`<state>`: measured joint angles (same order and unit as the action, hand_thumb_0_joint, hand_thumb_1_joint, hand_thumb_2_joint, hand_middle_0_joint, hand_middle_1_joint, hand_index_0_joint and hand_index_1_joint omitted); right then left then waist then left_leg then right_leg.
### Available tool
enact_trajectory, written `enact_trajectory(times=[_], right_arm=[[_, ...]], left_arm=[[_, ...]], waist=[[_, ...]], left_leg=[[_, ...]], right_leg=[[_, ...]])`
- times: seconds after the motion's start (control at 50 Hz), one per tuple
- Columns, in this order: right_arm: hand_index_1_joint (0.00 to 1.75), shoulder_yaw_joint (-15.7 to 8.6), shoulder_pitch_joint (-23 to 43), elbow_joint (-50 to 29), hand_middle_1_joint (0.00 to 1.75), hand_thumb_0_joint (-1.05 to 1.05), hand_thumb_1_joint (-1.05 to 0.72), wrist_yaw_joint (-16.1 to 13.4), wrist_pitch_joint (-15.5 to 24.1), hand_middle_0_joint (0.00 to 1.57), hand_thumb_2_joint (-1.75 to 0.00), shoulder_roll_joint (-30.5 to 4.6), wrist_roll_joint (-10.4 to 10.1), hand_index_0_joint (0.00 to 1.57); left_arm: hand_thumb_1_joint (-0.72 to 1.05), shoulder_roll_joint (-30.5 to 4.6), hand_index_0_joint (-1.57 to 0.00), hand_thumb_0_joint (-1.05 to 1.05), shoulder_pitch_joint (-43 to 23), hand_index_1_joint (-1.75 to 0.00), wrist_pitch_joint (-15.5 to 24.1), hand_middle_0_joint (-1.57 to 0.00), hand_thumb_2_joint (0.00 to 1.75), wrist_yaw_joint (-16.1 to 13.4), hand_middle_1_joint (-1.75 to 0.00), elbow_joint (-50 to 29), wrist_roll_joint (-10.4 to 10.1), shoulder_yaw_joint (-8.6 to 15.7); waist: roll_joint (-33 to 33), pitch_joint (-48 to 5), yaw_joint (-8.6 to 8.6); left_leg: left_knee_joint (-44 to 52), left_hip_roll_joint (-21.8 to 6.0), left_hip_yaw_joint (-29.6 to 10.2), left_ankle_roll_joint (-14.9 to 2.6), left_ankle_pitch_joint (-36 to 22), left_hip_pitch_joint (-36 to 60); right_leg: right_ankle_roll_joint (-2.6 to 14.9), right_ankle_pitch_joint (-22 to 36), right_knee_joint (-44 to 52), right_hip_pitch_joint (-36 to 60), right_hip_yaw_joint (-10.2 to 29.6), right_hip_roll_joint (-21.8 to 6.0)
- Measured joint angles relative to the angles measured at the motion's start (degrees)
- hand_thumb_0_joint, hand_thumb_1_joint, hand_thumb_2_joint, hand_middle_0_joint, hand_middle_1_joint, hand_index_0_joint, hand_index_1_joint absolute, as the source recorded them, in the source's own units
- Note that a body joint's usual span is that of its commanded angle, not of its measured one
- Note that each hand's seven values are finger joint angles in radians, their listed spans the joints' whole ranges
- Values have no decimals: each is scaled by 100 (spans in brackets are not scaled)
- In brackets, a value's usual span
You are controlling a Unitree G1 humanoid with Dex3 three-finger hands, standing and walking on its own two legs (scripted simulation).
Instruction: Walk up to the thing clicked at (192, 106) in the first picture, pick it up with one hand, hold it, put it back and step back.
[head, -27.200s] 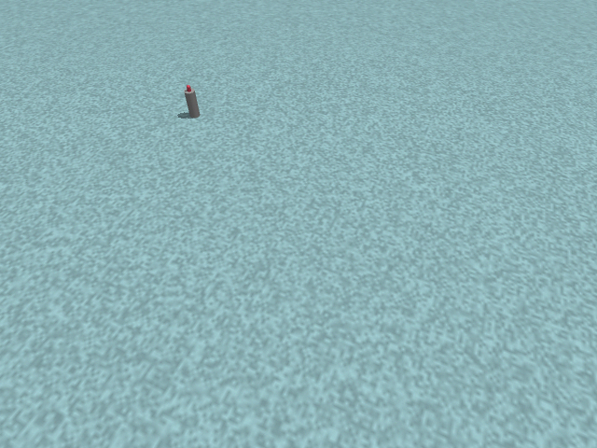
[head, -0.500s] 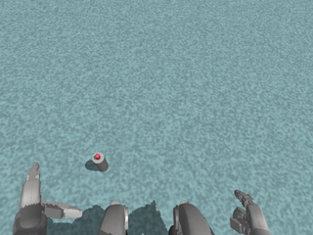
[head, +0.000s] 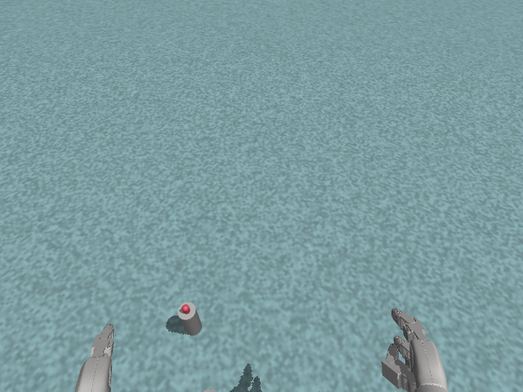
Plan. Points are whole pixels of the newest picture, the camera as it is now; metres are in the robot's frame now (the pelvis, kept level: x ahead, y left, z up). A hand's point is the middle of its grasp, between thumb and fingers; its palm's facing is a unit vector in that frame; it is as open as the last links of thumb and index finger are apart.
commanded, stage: home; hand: left
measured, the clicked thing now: (189, 317) +0.47 +0.23 -0.62
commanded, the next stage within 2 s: stand in 1.46 s
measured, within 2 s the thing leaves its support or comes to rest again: neither
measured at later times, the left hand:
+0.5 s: hand (143, 379) +0.17 +0.18 -0.06, palm faces +0.10 -0.95 -0.29, open 17.7 cm
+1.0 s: hand (146, 377) +0.18 +0.17 -0.06, palm faces +0.11 -0.95 -0.28, open 17.7 cm
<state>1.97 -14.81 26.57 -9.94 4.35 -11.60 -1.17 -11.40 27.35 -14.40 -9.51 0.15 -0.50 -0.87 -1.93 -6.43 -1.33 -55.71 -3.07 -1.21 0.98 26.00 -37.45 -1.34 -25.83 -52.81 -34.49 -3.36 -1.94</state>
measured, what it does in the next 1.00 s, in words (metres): stands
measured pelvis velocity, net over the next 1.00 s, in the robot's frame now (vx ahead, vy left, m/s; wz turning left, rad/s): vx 0.01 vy -0.01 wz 0.00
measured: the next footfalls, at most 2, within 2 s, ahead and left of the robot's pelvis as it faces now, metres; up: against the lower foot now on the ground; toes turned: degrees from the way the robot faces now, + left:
none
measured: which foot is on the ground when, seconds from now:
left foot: down 0.00-1.00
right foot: down 0.00-1.00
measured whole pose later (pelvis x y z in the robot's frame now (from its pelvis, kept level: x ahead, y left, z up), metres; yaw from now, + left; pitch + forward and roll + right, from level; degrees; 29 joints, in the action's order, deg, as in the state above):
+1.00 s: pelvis +0.01 -0.01 +0.01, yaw +0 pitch +7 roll -2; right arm 1.4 -15.0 30.3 -9.4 6.8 -11.8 -0.6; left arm -10.8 25.4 -13.8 -8.1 3.0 -0.1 -0.3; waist -1.5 -5.3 -1.3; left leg -53.2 -3.3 -1.0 1.5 25.5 -34.5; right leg -0.9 -25.6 -50.8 -32.0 -3.2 -1.6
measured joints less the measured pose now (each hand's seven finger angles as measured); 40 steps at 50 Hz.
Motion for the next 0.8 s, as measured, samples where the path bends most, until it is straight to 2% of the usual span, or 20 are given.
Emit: enact_trajectory(times=[0.16,0.4,0.8], right_arm=[[30,-4,5,140,31,1,-90,9,153,20,-90,-19,37,21],[30,-45,-141,311,30,1,-90,39,177,20,-90,-10,32,21],[30,-55,-47,357,30,1,-91,63,251,20,-90,-11,46,21]], left_arm=[[-56,10,-6,-1,-84,-4,10,-5,4,29,-5,55,26,10],[-58,22,-5,-1,-122,-4,72,-5,2,72,-4,199,36,32],[-59,51,-5,-1,-169,-4,72,-5,1,133,-4,257,35,45]], waist=[[31,111,12],[22,79,-46],[25,114,-9]], left_leg=[[89,-4,-12,16,-52,84],[160,-24,27,14,-37,191],[237,-25,32,36,-47,255]], right_leg=[[14,42,80,84,-14,8],[10,52,164,176,23,28],[29,38,196,216,27,32]])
